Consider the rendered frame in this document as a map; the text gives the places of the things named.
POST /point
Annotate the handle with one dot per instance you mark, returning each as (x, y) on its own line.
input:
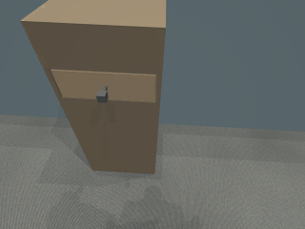
(102, 95)

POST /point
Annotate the cabinet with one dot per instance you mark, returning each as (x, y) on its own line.
(107, 36)

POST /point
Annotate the drawer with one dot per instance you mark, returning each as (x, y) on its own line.
(120, 86)

